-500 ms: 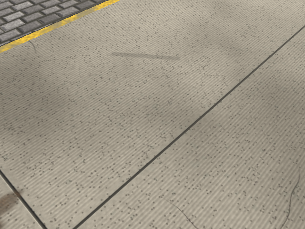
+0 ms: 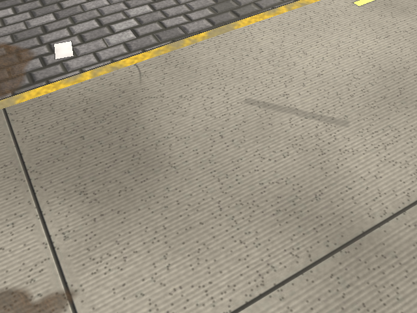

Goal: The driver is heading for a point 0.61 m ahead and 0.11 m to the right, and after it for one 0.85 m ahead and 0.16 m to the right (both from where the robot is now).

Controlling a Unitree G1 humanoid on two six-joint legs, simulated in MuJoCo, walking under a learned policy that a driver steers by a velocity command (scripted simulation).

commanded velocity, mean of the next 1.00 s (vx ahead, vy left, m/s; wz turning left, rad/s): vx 0.50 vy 0.00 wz -0.27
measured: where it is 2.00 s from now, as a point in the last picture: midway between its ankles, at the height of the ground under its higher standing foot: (254, 214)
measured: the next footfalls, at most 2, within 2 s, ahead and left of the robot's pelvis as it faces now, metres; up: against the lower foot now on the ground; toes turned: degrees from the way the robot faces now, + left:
left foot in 0.28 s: +0.32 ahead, +0.17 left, +0.00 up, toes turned +2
right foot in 0.82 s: +0.60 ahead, -0.09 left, +0.00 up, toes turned -18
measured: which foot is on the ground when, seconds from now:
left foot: up 0.00-0.26, down 0.28-0.84, up 0.86-1.00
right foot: down 0.00-0.28, up 0.30-0.80, down 0.82-1.00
